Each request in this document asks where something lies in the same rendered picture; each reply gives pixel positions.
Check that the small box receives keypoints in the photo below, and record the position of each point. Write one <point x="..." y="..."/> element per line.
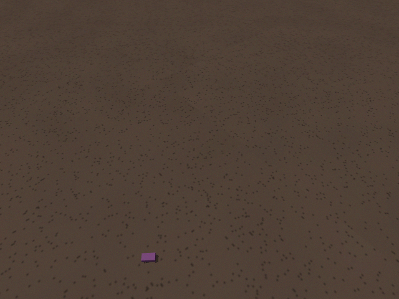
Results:
<point x="148" y="257"/>

